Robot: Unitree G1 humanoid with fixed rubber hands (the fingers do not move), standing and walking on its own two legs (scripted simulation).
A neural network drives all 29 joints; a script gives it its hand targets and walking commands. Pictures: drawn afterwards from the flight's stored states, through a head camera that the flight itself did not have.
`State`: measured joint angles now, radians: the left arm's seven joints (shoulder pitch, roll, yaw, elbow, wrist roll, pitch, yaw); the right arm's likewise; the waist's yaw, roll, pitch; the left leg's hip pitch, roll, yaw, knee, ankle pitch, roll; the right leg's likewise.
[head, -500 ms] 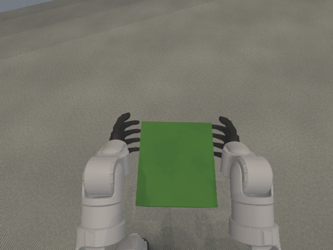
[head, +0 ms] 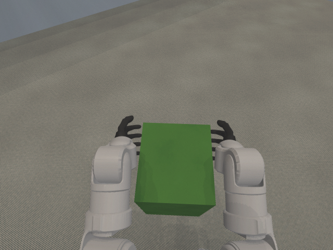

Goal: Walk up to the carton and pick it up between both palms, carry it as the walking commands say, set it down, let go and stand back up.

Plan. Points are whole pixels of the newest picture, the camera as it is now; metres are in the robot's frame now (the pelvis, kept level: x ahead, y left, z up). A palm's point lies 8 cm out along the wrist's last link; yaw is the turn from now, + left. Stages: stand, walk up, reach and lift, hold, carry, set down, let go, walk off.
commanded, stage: carry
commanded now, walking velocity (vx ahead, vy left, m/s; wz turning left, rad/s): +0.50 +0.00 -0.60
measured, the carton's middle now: (174, 175) +0.30 -0.01 +0.00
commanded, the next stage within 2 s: none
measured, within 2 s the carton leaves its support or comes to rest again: neither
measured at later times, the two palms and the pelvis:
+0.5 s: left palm (175, 64) +0.61 -0.02 +0.12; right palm (253, 83) +0.52 -0.24 +0.12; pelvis +0.28 -0.02 +0.03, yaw -21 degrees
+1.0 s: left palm (228, 37) +0.83 -0.24 +0.10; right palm (289, 55) +0.71 -0.43 +0.10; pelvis +0.51 -0.17 +0.02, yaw -34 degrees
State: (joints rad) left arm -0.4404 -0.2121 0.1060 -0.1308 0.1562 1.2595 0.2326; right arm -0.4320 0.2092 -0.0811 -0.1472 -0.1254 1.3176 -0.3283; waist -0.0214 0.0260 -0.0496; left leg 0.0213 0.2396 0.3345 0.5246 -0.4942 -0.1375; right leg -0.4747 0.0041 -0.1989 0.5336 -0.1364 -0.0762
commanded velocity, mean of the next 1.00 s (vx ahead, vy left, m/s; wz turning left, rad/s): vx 0.50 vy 0.00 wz -0.60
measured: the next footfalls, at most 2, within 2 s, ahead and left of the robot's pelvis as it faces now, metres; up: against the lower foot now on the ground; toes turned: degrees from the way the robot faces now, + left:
left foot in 0.36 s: +0.34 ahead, +0.09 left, +0.00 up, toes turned -5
right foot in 0.74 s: +0.48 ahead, -0.24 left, +0.00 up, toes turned -36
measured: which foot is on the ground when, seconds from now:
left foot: down 0.00-0.02, up 0.04-0.34, down 0.36-0.74, up 0.76-1.00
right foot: down 0.00-0.40, up 0.42-0.72, down 0.74-1.00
